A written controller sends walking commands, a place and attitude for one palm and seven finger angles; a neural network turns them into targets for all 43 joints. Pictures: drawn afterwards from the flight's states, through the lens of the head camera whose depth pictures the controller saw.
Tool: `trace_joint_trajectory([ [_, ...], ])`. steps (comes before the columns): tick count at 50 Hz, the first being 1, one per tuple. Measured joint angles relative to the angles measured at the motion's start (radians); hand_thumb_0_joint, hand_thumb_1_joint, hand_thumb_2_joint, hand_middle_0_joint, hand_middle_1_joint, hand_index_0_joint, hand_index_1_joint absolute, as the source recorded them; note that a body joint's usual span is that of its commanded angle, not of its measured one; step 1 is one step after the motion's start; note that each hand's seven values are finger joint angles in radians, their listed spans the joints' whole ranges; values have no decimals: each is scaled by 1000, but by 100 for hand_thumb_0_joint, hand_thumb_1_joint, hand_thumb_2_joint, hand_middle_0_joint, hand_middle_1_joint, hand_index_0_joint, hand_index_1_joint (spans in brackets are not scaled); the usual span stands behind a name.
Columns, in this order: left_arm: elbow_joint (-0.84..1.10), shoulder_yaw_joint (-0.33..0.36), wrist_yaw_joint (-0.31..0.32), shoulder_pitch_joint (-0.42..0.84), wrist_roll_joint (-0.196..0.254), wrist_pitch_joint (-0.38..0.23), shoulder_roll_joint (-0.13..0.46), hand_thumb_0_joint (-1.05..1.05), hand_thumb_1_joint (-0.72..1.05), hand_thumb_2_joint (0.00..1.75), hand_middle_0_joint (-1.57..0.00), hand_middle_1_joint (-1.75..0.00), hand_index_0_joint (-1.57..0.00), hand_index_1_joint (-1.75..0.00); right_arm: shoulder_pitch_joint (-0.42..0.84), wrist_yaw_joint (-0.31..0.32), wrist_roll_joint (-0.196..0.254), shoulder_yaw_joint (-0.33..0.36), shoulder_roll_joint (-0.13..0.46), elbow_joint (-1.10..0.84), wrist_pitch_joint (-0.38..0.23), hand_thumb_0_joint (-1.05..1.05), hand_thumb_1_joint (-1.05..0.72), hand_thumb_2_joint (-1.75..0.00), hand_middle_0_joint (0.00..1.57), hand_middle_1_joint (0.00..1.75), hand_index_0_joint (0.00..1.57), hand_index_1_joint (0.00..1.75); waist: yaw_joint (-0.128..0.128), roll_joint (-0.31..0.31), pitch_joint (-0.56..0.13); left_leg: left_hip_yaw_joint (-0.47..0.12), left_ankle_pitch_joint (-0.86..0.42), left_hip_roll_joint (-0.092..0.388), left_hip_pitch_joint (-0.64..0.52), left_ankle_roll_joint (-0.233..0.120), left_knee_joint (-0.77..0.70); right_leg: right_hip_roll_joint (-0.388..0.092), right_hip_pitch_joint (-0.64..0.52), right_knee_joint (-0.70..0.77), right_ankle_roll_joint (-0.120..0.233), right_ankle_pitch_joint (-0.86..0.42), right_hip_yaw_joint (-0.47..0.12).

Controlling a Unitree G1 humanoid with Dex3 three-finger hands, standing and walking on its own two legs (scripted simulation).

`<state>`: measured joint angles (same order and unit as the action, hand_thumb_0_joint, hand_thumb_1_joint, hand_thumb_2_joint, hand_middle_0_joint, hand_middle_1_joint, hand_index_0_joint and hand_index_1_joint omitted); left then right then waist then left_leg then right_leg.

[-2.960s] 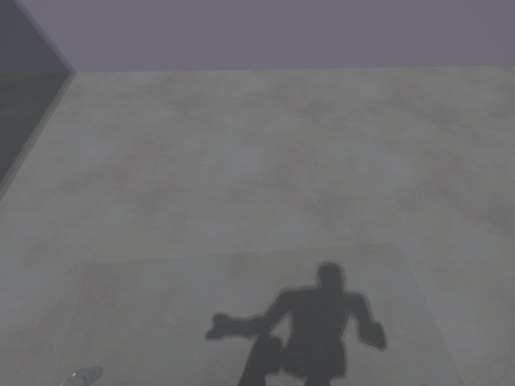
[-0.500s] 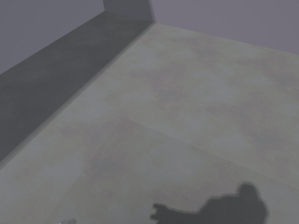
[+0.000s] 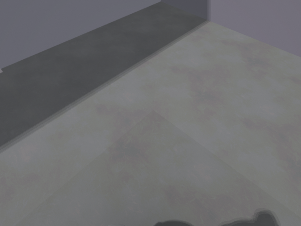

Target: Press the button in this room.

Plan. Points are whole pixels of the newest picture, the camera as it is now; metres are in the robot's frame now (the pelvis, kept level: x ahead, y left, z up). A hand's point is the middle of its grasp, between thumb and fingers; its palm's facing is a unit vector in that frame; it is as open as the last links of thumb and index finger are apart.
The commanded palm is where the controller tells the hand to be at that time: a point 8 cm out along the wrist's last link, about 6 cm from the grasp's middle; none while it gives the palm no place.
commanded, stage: turn or walk to find it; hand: left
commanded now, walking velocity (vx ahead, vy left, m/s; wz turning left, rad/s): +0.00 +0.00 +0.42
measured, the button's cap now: out of the picture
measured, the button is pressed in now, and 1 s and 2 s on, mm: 0 0 0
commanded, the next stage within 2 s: none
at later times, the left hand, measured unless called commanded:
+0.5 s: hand out of the picture +0.05 +0.25 -0.16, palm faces +0.19 -0.95 -0.25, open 7.4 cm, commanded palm none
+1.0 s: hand out of the picture -0.07 +0.18 -0.15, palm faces +0.42 -0.87 -0.26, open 7.3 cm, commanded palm none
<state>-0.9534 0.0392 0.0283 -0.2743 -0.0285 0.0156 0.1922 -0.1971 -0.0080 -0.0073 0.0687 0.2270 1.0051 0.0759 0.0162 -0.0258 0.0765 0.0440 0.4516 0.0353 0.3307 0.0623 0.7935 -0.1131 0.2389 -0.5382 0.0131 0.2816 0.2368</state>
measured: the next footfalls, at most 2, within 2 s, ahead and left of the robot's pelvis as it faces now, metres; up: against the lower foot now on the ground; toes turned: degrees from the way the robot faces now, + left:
left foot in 0.06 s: +0.02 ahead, +0.12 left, +0.00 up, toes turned +6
right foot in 0.62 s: +0.03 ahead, -0.09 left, +0.00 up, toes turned +11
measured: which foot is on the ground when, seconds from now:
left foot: up 0.00-0.04, down 0.06-0.64, up 0.66-1.00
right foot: down 0.00-0.06, up 0.08-0.60, down 0.62-1.00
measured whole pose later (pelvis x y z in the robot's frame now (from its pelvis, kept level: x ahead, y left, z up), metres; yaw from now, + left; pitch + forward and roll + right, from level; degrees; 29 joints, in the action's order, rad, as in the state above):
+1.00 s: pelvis -0.03 -0.02 +0.01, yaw +24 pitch -1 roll +2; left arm -0.95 0.03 0.03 -0.26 -0.02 0.01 0.17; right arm -0.21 -0.01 -0.02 0.08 0.25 1.01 0.09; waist 0.00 0.01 0.07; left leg -0.01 0.42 0.04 0.41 0.08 0.98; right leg -0.09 0.18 -0.50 0.04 0.30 0.21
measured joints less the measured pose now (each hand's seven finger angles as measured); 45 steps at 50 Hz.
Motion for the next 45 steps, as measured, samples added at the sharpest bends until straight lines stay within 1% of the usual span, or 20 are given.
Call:
trace_joint_trajectory([
  [2, -12, 7, -1, -7, 3, 6, 16, 1, 90, 89, -20, -30, -21, -30, 18, 0, 2, -7, -6, -16, -14, 1, -91, -90, 19, 30, 19, 30, 3, -10, -1, 22, -77, -6, -56, -11, -139, -17, 18, -44, -17, 19, 16],
  [3, -16, 10, -2, -13, 7, 11, 25, 1, 90, 89, -20, -30, -21, -30, 24, -1, 2, -9, -8, -25, -25, 1, -91, -90, 19, 30, 19, 30, 3, -16, -5, 26, -137, -11, -79, -29, -202, -29, 34, -81, -28, 35, 21],
  [4, -23, 16, -2, -12, 11, 21, 38, 1, 90, 89, -20, -30, -21, -30, 34, 0, 0, -10, -18, -29, -33, 1, -91, -90, 19, 30, 20, 30, 7, -34, -4, 32, -142, -25, -75, -56, -195, -39, 59, -142, -44, 97, -3],
  [6, -35, 23, 1, -10, 11, 46, 56, 1, 90, 89, -20, -30, -20, -30, 47, 1, -4, -19, -34, -40, -43, 1, -91, -90, 19, 30, 20, 30, 13, -49, -9, 35, -119, -35, -75, -98, -185, -19, 121, -302, -57, 211, -76],
  [8, -45, 30, -2, -4, 9, 60, 65, 1, 90, 89, -20, -30, -20, -30, 47, 8, -7, -26, -44, -49, -48, 1, -91, -90, 19, 30, 20, 30, 10, -44, -23, 26, -125, -38, -87, -114, -216, 2, 170, -433, -64, 206, -120],
  [10, -45, 33, -8, 8, 8, 60, 68, 1, 90, 89, -20, -30, -20, -30, 46, 14, -7, -31, -50, -53, -50, 1, -90, -90, 20, 30, 20, 30, 8, -35, -31, 14, -154, -45, -102, -118, -262, 11, 203, -511, -73, 155, -150],
  [14, -28, 33, -12, 36, 10, 46, 69, 1, 90, 90, -20, -30, -20, -30, 36, 19, -3, -37, -56, -55, -58, 1, -90, -90, 20, 30, 20, 30, 3, -24, -35, -9, -205, -66, -123, -131, -336, 14, 224, -544, -92, 91, -192],
  [19, -8, 32, -7, 74, 13, 44, 60, 1, 90, 90, -20, -30, -20, -30, 6, 20, -5, -33, -58, -52, -58, 1, -90, -90, 20, 30, 20, 30, -16, -10, -37, -41, -236, -90, -123, -136, -370, 21, 201, -481, -106, 96, -216],
  [23, 7, 28, -5, 106, 15, 46, 45, 1, 90, 90, -19, -30, -20, -30, -24, 19, -10, -25, -53, -43, -51, 1, -90, -90, 20, 30, 20, 30, -39, 7, -33, -68, -246, -103, -107, -131, -367, 38, 166, -390, -102, 133, -220],
  [27, 28, 19, -3, 137, 21, 41, 23, 1, 90, 90, -20, -30, -20, -30, -54, 18, -15, -16, -38, -31, -41, 1, -90, -90, 20, 30, 20, 30, -60, 29, -26, -99, -252, -112, -80, -116, -350, 65, 119, -268, -87, 149, -221],
  [29, 40, 13, -3, 145, 24, 33, 12, 1, 90, 90, -20, -30, -20, -30, -67, 17, -15, -10, -29, -24, -35, 1, -90, -90, 20, 30, 20, 30, -67, 41, -26, -114, -251, -117, -61, -104, -333, 79, 80, -172, -78, 120, -218],
  [31, 52, 7, -2, 143, 25, 19, 4, 1, 90, 90, -20, -30, -20, -30, -81, 15, -11, -5, -21, -19, -30, 1, -90, -90, 20, 30, 20, 30, -66, 45, -32, -126, -240, -127, -34, -88, -297, 84, 17, -24, -65, 39, -210],
  [32, 51, 5, 1, 144, 22, 11, -7, 1, 90, 90, -20, -30, -20, -30, -84, 13, -6, 0, -11, -15, -27, 1, -90, -90, 20, 30, 20, 30, -65, 68, -29, -138, -225, -117, -18, -79, -264, 98, 5, 1, -35, 33, -194],
  [33, 52, -1, 1, 141, 18, 6, -16, 1, 90, 89, -20, -30, -20, -30, -85, 13, -4, 6, -5, -11, -22, 1, -90, -90, 20, 30, 20, 30, -66, 82, -27, -143, -149, -113, 8, -67, -196, 104, 3, -2, -9, 32, -180],
  [34, 55, -7, 1, 134, 17, 5, -21, 1, 90, 89, -20, -30, -20, -30, -88, 13, -6, 11, -1, -9, -16, 1, -90, -90, 20, 30, 20, 30, -68, 84, -28, -135, -73, -117, 41, -57, -99, 99, 0, -5, 11, 32, -168],
  [35, 56, -9, 2, 125, 16, 3, -25, 1, 90, 89, -20, -30, -20, -30, -90, 12, -9, 14, 1, -7, -9, 1, -90, -90, 20, 30, 20, 30, -67, 81, -31, -123, -30, -118, 74, -49, 2, 91, -7, 1, 22, 31, -158],
  [37, 53, -11, 3, 107, 18, 3, -30, 1, 90, 89, -20, -30, -20, -30, -90, 5, -12, 20, 6, -1, -1, 1, -90, -90, 20, 30, 20, 30, -63, 73, -34, -100, -29, -104, 126, -34, 183, 78, -29, 28, 32, 19, -140],
  [39, 44, -12, 3, 93, 19, 2, -34, 1, 90, 89, -20, -30, -21, -30, -86, 0, -13, 25, 13, 0, 1, 1, -91, -90, 20, 30, 20, 30, -64, 71, -34, -90, -69, -76, 157, -20, 299, 72, -48, 52, 33, 8, -120],
  [42, 33, -14, 2, 73, 18, -3, -39, 1, 90, 89, -20, -30, -21, -30, -79, -3, -14, 27, 21, 3, 3, 1, -91, -90, 19, 30, 20, 30, -61, 69, -30, -90, -109, -37, 169, 1, 366, 64, -62, 68, 35, 2, -87],
  [45, 24, -11, 5, 52, 15, -9, -41, 1, 90, 89, -20, -30, -21, -30, -65, -2, -13, 26, 24, 9, 9, 1, -91, -90, 19, 30, 20, 30, -48, 61, -24, -87, -102, -11, 152, 16, 350, 54, -64, 67, 35, 6, -60],
])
